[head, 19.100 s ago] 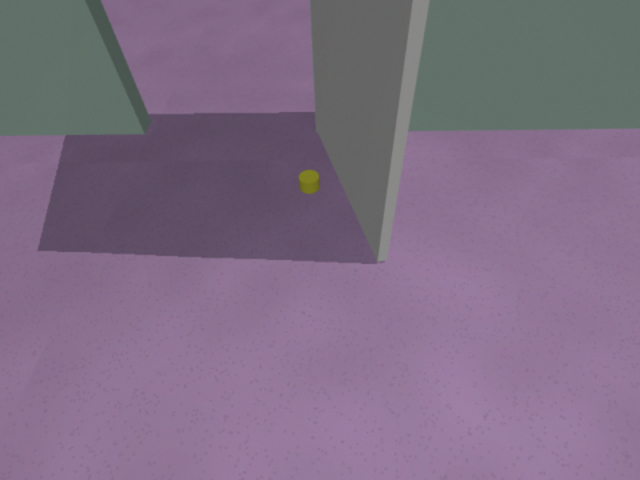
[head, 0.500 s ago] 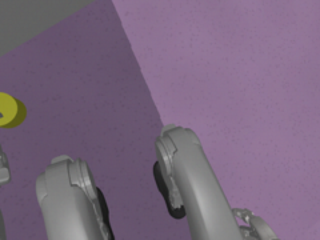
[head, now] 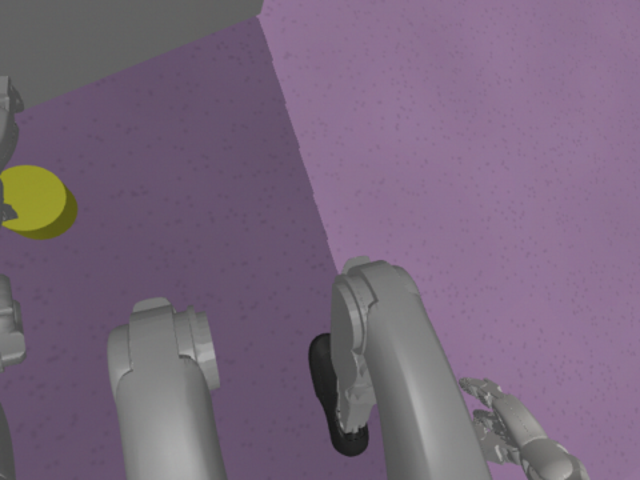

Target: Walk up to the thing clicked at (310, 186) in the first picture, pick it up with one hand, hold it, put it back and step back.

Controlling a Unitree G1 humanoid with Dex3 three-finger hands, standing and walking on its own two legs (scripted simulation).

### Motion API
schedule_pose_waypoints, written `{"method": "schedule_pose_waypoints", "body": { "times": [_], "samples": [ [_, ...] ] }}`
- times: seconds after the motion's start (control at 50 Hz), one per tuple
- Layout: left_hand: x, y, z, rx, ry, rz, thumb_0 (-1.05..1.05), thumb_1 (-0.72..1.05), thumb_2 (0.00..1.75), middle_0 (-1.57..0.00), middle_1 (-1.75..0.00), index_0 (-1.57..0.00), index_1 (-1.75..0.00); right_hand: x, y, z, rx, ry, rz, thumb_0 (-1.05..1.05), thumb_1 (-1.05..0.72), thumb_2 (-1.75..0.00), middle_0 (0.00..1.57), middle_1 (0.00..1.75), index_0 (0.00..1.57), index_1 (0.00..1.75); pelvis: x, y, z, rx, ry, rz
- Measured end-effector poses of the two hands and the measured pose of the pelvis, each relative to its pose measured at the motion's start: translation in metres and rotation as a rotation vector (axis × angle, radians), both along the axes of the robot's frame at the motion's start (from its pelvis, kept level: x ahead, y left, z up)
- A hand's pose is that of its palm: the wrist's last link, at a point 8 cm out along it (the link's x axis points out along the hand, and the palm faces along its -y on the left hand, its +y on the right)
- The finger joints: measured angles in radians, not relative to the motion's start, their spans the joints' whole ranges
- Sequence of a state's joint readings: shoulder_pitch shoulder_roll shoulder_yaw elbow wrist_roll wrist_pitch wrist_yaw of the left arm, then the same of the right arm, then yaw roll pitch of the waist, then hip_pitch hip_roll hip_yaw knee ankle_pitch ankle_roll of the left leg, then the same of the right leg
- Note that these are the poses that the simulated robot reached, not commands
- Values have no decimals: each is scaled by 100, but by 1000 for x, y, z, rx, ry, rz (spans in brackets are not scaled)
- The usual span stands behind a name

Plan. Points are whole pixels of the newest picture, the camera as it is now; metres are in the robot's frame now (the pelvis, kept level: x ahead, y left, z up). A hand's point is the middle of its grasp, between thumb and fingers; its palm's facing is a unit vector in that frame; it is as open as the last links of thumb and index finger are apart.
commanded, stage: rest palm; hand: left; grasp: from above
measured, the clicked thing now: (35, 203) +0.48 +0.32 -0.29
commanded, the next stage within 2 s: close in 1.34 s
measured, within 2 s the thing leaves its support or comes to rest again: neither
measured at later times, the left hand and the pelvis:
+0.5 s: hand (25, 200) +0.46 +0.32 -0.23, palm faces -0.47 -0.12 -0.88, open 14.0 cm; pelvis +0.00 -0.01 -0.01, yaw -2 degrees
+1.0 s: hand (33, 202) +0.47 +0.31 -0.26, palm faces -0.46 -0.12 -0.88, open 13.7 cm; pelvis +0.00 +0.00 -0.02, yaw -4 degrees
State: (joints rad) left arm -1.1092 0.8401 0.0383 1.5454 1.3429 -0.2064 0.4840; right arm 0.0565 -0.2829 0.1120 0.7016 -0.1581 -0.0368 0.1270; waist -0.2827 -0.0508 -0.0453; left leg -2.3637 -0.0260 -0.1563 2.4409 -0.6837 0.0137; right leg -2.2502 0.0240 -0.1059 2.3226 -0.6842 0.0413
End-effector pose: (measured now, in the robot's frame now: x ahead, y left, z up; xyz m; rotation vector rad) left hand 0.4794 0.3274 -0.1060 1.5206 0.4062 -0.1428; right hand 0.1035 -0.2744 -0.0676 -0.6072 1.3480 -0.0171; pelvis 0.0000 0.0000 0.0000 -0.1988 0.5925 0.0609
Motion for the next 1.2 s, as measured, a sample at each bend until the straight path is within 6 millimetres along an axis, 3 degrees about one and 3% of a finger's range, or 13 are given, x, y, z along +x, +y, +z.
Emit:
{"method": "schedule_pose_waypoints", "body": {
  "times": [0.08,0.14,0.26,0.38,0.56,0.8,1.2],
  "samples": [
    [19,-3,5,29,32,67,-1,-48,99,-8,-110,-10,-108,-15,4,0,24,5,-26,0,-91,-89,21,30,20,30,-1,0,1,1,12,-8],
    [23,-8,-4,33,102,92,0,-48,97,-8,-109,-10,-108,-36,7,-1,43,44,-64,0,-91,-89,21,30,20,30,-1,0,2,3,16,-13],
    [6,-20,-40,-14,244,81,0,-47,94,-7,-110,-10,-107,-76,13,1,68,168,-117,0,-91,-89,21,30,20,30,-1,-3,4,10,2,-18],
    [-9,-18,-64,-79,223,37,0,-49,93,-7,-108,-10,-106,-95,9,6,44,251,-95,0,-90,-89,21,30,20,30,-3,-7,0,2,-28,-25],
    [-7,-3,-72,-53,120,2,0,-50,96,-8,-104,-9,-103,-82,2,7,-15,225,-16,0,-90,-89,21,30,20,30,-3,-4,-13,-21,-60,-41],
    [-1,-9,-87,-37,131,32,-1,-47,100,-9,-107,-10,-106,-57,22,7,35,132,47,0,-90,-89,21,30,20,30,1,2,-15,-45,-59,-44],
    [-10,-4,-99,-43,168,91,0,-45,101,-9,-110,-10,-109,-77,14,9,60,182,50,0,-91,-90,21,30,20,30,-2,-1,-17,-42,-85,-53]
  ]
}}
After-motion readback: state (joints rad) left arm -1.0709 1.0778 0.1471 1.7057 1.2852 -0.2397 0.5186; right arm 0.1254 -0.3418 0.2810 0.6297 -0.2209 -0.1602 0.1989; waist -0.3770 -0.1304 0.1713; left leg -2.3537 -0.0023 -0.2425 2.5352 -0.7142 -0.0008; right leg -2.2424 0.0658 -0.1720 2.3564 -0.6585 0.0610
